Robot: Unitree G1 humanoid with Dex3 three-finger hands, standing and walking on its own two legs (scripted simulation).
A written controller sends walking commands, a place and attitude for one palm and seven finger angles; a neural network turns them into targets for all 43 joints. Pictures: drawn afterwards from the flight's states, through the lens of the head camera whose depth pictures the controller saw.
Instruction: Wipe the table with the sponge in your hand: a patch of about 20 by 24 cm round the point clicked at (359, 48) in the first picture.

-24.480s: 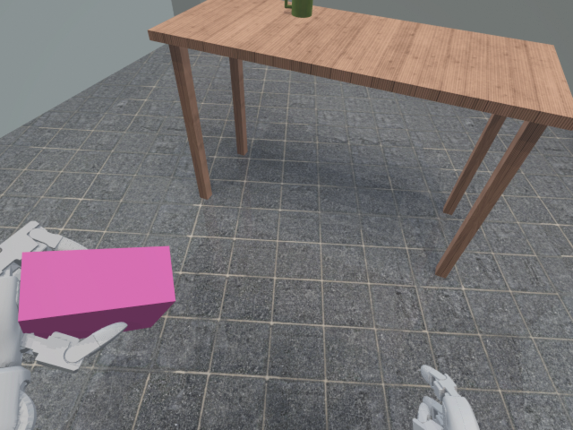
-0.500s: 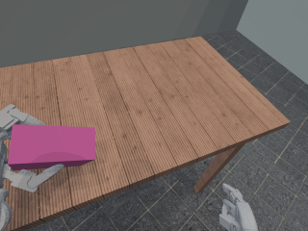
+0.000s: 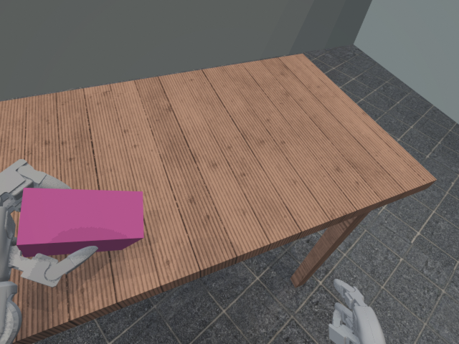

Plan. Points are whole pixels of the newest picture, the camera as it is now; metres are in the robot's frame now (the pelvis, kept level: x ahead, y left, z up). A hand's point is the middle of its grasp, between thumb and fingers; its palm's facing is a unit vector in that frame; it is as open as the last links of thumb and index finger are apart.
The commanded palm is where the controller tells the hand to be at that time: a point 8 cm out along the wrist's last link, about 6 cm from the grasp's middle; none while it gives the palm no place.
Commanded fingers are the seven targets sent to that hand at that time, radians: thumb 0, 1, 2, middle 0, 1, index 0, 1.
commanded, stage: come to a stop and stand still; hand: left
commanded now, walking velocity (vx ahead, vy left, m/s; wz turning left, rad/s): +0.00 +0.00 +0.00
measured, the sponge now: (99, 224) +0.24 +0.21 +0.13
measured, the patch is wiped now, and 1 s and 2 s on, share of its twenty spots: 0.00 0.00 0.00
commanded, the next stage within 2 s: look again from close up in 0.92 s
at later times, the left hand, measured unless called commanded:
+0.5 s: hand (49, 217) +0.22 +0.25 +0.16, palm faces +0.45 -0.83 -0.35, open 10.1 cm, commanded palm +0.16 +0.26 +0.17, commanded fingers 0.00 0.10 1.30 -1.20 -1.60 -1.20 -1.60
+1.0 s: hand (64, 219) +0.22 +0.23 +0.16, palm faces +0.38 -0.85 -0.37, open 10.1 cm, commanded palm +0.16 +0.27 +0.17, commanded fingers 0.00 0.10 1.30 -1.20 -1.60 -1.20 -1.60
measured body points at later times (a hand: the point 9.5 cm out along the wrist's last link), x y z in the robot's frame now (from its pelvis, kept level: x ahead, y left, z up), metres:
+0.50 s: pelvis +0.00 -0.02 +0.00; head +0.02 +0.01 +0.45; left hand +0.19 +0.29 +0.18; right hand +0.18 -0.23 -0.07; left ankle +0.01 +0.05 -0.74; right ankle +0.04 -0.12 -0.74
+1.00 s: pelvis +0.00 -0.01 +0.00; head +0.03 +0.01 +0.45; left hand +0.19 +0.28 +0.18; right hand +0.18 -0.24 -0.07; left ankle +0.01 +0.05 -0.74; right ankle +0.04 -0.12 -0.74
